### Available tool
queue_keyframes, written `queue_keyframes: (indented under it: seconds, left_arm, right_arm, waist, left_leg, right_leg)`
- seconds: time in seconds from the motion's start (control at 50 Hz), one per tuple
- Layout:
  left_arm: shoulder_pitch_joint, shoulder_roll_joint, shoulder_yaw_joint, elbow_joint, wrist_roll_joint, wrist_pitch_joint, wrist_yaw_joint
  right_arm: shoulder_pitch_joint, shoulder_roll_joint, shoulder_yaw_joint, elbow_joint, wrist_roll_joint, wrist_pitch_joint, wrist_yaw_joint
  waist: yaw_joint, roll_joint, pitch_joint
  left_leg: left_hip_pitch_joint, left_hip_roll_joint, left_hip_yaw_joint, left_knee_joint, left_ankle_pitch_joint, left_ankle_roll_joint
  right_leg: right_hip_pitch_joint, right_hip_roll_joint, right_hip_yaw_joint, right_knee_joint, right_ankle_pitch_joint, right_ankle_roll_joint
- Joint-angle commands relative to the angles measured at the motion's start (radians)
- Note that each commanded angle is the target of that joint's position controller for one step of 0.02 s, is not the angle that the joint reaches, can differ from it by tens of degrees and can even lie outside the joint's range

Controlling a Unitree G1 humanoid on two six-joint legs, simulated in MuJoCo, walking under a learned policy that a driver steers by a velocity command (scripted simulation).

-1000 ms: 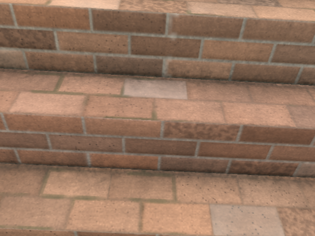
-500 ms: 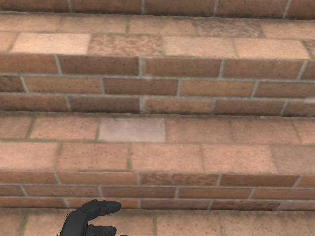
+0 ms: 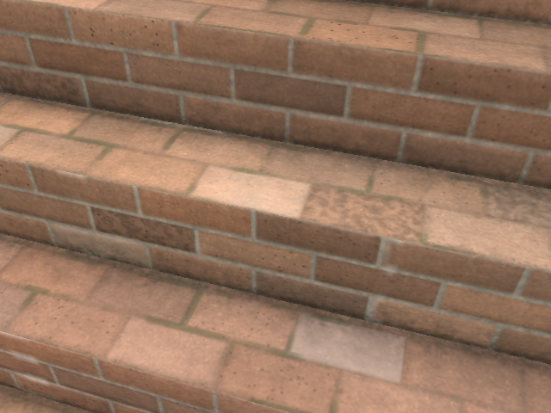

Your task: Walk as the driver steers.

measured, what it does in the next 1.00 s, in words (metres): climbs, turning right: left foot, then right foot 0.22 m higher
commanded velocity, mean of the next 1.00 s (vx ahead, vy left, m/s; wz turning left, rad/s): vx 0.50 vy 0.00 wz -0.26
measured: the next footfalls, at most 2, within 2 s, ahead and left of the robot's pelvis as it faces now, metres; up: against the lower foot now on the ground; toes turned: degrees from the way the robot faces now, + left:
left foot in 0.12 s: +0.12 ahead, +0.19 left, -0.01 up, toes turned +10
right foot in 0.64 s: +0.29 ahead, -0.04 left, +0.21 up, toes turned -5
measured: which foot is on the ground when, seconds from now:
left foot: up 0.00-0.10, down 0.12-0.62, up 0.64-1.00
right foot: down 0.00-0.12, up 0.14-0.62, down 0.64-1.00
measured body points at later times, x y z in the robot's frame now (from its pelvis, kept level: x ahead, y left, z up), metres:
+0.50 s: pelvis +0.15 +0.08 +0.02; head +0.13 +0.10 +0.47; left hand +0.41 +0.17 -0.03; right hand +0.08 -0.09 -0.13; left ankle +0.08 +0.18 -0.73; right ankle +0.24 -0.05 -0.39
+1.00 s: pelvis +0.26 +0.04 +0.21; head +0.22 +0.02 +0.65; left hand +0.33 +0.25 +0.07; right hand +0.42 -0.14 +0.12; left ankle +0.33 +0.17 -0.24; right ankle +0.25 -0.03 -0.51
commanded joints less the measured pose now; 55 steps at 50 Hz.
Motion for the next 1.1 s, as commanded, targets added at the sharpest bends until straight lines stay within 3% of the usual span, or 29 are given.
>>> queue_keyframes:
  seconds: [0.02, 0.08, 0.12, 0.14, 0.16, 0.18, 0.2, 0.22, 0.28, 0.34, 0.4, 0.46, 0.5, 0.54, 0.56, 0.58, 0.62, 0.64, 0.66, 0.68, 0.7, 0.74, 0.76, 0.8, 0.88, 0.9, 0.96, 1.02, 1.1]
  left_arm:
    - [-0.181, 0.210, 0.067, -0.115, -0.026, -0.004, 0.008]
    - [-0.144, 0.198, 0.069, -0.083, -0.055, 0.014, -0.014]
    - [-0.116, 0.048, 0.020, -0.080, -0.050, 0.013, -0.041]
    - [-0.119, -0.038, -0.008, -0.120, -0.048, -0.002, -0.058]
    - [0.010, -0.067, -0.013, -0.095, -0.072, -0.029, -0.085]
    - [-0.031, -0.066, 0.001, -0.062, -0.118, -0.044, -0.092]
    - [-0.191, -0.124, -0.020, -0.135, -0.118, -0.058, -0.089]
    - [-0.383, -0.186, -0.061, -0.223, -0.087, -0.069, -0.086]
    - [-0.285, -0.090, -0.052, -0.216, -0.066, -0.071, -0.089]
    - [-0.242, -0.122, -0.067, -0.228, -0.080, -0.050, -0.095]
    - [-0.355, -0.142, -0.089, -0.306, -0.078, -0.024, -0.106]
    - [-0.567, -0.168, -0.127, -0.370, -0.069, -0.008, -0.086]
    - [-0.445, -0.155, -0.130, -0.325, -0.079, 0.001, -0.087]
    - [-0.220, -0.076, -0.085, -0.252, -0.034, 0.019, -0.092]
    - [-0.240, -0.039, -0.072, -0.245, -0.040, 0.022, -0.101]
    - [-0.278, -0.025, -0.066, -0.233, -0.033, 0.033, -0.096]
    - [0.043, 0.066, -0.006, -0.150, 0.002, 0.114, -0.077]
    - [-0.004, 0.113, 0.031, -0.129, 0.005, 0.138, -0.064]
    - [-0.024, 0.095, 0.023, -0.108, 0.044, 0.134, -0.062]
    - [-0.090, 0.066, -0.011, -0.149, 0.106, 0.110, -0.054]
    - [-0.108, -0.010, -0.036, -0.117, 0.073, 0.077, -0.054]
    - [-0.059, -0.071, -0.044, -0.029, -0.005, 0.035, -0.068]
    - [-0.075, -0.070, -0.041, -0.012, -0.012, 0.032, -0.072]
    - [-0.100, -0.057, -0.036, -0.012, -0.002, 0.026, -0.060]
    - [-0.047, 0.027, -0.014, -0.032, 0.004, 0.011, -0.044]
    - [-0.065, 0.000, -0.019, -0.049, 0.026, 0.008, -0.054]
    - [0.024, -0.021, -0.018, -0.031, 0.004, 0.008, -0.071]
    - [0.241, -0.044, -0.020, 0.043, 0.012, 0.014, -0.069]
    - [0.280, -0.043, -0.012, 0.049, 0.001, 0.026, -0.050]
  right_arm:
    - [-0.072, -0.038, -0.007, -0.082, 0.007, -0.011, 0.013]
    - [0.068, -0.076, -0.048, -0.017, 0.030, -0.013, 0.030]
    - [0.259, -0.160, -0.099, 0.095, -0.003, -0.018, 0.062]
    - [0.265, -0.194, -0.099, 0.101, -0.037, -0.033, 0.083]
    - [0.374, -0.297, -0.116, 0.109, -0.011, -0.050, 0.069]
    - [0.412, -0.286, -0.114, 0.118, -0.035, -0.077, 0.069]
    - [0.345, -0.243, -0.098, 0.112, -0.030, -0.077, 0.060]
    - [0.262, -0.209, -0.088, 0.093, -0.040, -0.076, 0.051]
    - [0.258, -0.035, -0.040, 0.139, -0.070, -0.108, 0.026]
    - [0.281, 0.013, -0.015, 0.188, -0.072, -0.119, 0.002]
    - [0.164, -0.001, 0.001, 0.162, -0.106, -0.086, 0.001]
    - [0.242, -0.078, -0.006, 0.210, -0.044, -0.087, -0.037]
    - [0.247, -0.147, -0.014, 0.255, -0.014, -0.062, -0.037]
    - [0.287, -0.287, -0.041, 0.276, 0.007, -0.069, -0.044]
    - [0.298, -0.253, -0.044, 0.253, 0.026, -0.068, -0.044]
    - [0.370, -0.193, -0.033, 0.244, 0.016, -0.086, -0.032]
    - [0.046, -0.325, -0.069, 0.127, 0.000, -0.127, 0.001]
    - [-0.071, -0.246, -0.065, 0.054, -0.022, -0.112, 0.008]
    - [-0.186, -0.100, -0.032, -0.006, -0.036, -0.114, 0.031]
    - [-0.267, -0.055, -0.026, -0.105, -0.019, -0.128, 0.060]
    - [-0.247, 0.021, -0.007, -0.170, -0.039, -0.150, 0.088]
    - [-0.152, 0.051, 0.033, -0.179, -0.074, -0.156, 0.106]
    - [-0.089, 0.028, 0.038, -0.163, -0.072, -0.153, 0.104]
    - [-0.058, -0.027, 0.041, -0.154, -0.063, -0.150, 0.102]
    - [-0.145, -0.027, 0.062, -0.153, -0.064, -0.146, 0.054]
    - [-0.131, -0.021, 0.060, -0.133, -0.065, -0.143, 0.046]
    - [-0.185, 0.013, 0.063, -0.127, -0.057, -0.149, 0.016]
    - [-0.275, 0.072, 0.074, -0.130, -0.031, -0.176, 0.032]
    - [-0.343, 0.082, 0.079, -0.173, -0.028, -0.192, 0.049]
  waist:
    - [-0.057, -0.136, 0.067]
    - [-0.090, -0.121, 0.135]
    - [-0.106, 0.080, 0.166]
    - [-0.050, 0.236, 0.165]
    - [-0.012, 0.406, -0.039]
    - [-0.071, 0.305, -0.079]
    - [-0.078, 0.262, 0.049]
    - [-0.070, 0.175, 0.140]
    - [-0.016, 0.127, 0.104]
    - [0.025, 0.082, 0.150]
    - [0.071, 0.043, 0.230]
    - [0.003, 0.131, 0.241]
    - [0.089, 0.140, 0.103]
    - [0.182, 0.289, -0.084]
    - [0.131, 0.271, -0.086]
    - [0.054, 0.178, -0.135]
    - [0.225, 0.163, -0.218]
    - [0.177, 0.019, -0.087]
    - [0.134, -0.113, 0.032]
    - [0.098, -0.225, 0.040]
    - [0.020, -0.176, 0.113]
    - [-0.048, -0.020, 0.203]
    - [-0.084, 0.015, 0.219]
    - [-0.112, 0.013, 0.202]
    - [-0.053, 0.013, 0.162]
    - [-0.044, -0.004, 0.103]
    - [0.019, -0.057, 0.094]
    - [0.114, -0.152, 0.089]
    - [0.121, -0.129, 0.151]
  left_leg:
    - [0.291, 0.015, 0.102, -0.491, -0.129, 0.040]
    - [0.567, -0.034, 0.175, -0.970, -0.171, 0.121]
    - [0.737, -0.098, 0.074, -1.299, -0.184, 0.160]
    - [0.863, -0.017, -0.122, -1.107, 0.219, 0.122]
    - [1.090, 0.203, -0.604, -1.324, 0.048, 0.221]
    - [1.068, 0.308, -0.882, -1.522, -0.367, 0.258]
    - [1.006, 0.298, -0.760, -1.480, -0.528, 0.222]
    - [0.911, 0.262, -0.599, -1.423, -0.433, 0.200]
    - [0.926, 0.242, -0.399, -1.421, -0.249, 0.209]
    - [0.975, 0.277, -0.254, -1.446, -0.128, 0.161]
    - [0.705, 0.179, 0.042, -1.521, 0.009, 0.057]
    - [0.537, 0.130, 0.161, -1.792, 0.093, 0.113]
    - [0.626, 0.058, 0.314, -1.761, 0.633, 0.134]
    - [0.970, 0.153, 0.293, -1.504, 1.875, 0.223]
    - [1.065, 0.166, 0.262, -1.346, 1.970, 0.245]
    - [0.931, 0.181, 0.226, -1.265, 1.845, 0.262]
    - [0.786, 0.202, 0.155, -1.243, 1.062, 0.331]
    - [0.615, 0.095, 0.178, -1.090, 0.623, 0.318]
    - [0.447, -0.024, 0.101, -0.598, 0.206, 0.276]
    - [0.295, -0.175, -0.111, -0.033, 0.027, 0.219]
    - [0.122, -0.212, -0.186, 0.297, -0.017, 0.195]
    - [-0.075, -0.164, -0.157, 0.434, 0.057, 0.170]
    - [-0.097, -0.151, -0.147, 0.420, 0.060, 0.151]
    - [-0.092, -0.140, -0.109, 0.363, 0.067, 0.112]
    - [-0.136, -0.132, -0.017, 0.186, 0.067, 0.046]
    - [-0.074, -0.148, 0.006, 0.280, 0.124, 0.046]
    - [-0.198, -0.146, 0.023, 0.248, 0.154, 0.049]
    - [-0.481, -0.155, -0.015, 0.352, 0.027, 0.059]
    - [-0.612, -0.130, -0.045, 0.470, -0.075, 0.046]
  right_leg:
    - [-0.097, -0.176, 0.101, -0.373, -0.360, -0.142]
    - [-0.054, -0.179, 0.117, -0.245, -0.410, -0.169]
    - [-0.052, -0.047, 0.047, 0.292, -0.146, -0.137]
    - [-0.382, 0.019, 0.096, 0.742, -0.213, -0.097]
    - [-0.618, 0.158, 0.257, 1.103, -0.172, -0.036]
    - [-0.721, 0.241, 0.468, 1.439, -0.104, -0.022]
    - [-0.913, 0.242, 0.558, 1.646, -0.003, -0.047]
    - [-0.993, 0.217, 0.554, 1.665, 0.081, -0.054]
    - [-1.049, 0.269, 0.565, 1.903, 0.180, -0.105]
    - [-1.251, 0.297, 0.598, 2.139, 0.131, -0.137]
    - [-1.168, 0.287, 0.517, 1.890, 0.228, -0.156]
    - [-0.921, 0.257, 0.259, 1.471, 0.180, -0.126]
    - [-0.513, 0.260, 0.144, 1.128, 0.104, -0.185]
    - [-0.338, 0.380, 0.068, 1.065, -0.354, -0.186]
    - [-0.342, 0.414, 0.105, 0.863, -0.456, -0.207]
    - [-0.191, 0.418, 0.198, 0.825, -0.344, -0.234]
    - [0.047, 0.396, 0.352, 0.622, -0.263, -0.181]
    - [-0.003, 0.368, 0.491, 0.441, -0.401, -0.215]
    - [-0.121, 0.283, 0.760, 0.254, -0.492, -0.270]
    - [-0.257, 0.178, 1.213, -0.109, -0.675, -0.347]
    - [-0.342, 0.144, 1.289, -0.160, -0.765, -0.339]
    - [-0.360, 0.156, 1.108, -0.036, -0.618, -0.244]
    - [-0.355, 0.181, 1.045, -0.039, -0.563, -0.215]
    - [-0.372, 0.200, 0.993, -0.080, -0.481, -0.229]
    - [-0.372, 0.198, 0.948, -0.122, -0.364, -0.262]
    - [-0.369, 0.208, 0.941, -0.102, -0.297, -0.263]
    - [-0.178, 0.191, 0.944, -0.113, -0.236, -0.254]
    - [0.221, 0.128, 1.064, -0.154, -0.192, -0.281]
    - [0.314, 0.088, 1.043, -0.164, -0.107, -0.307]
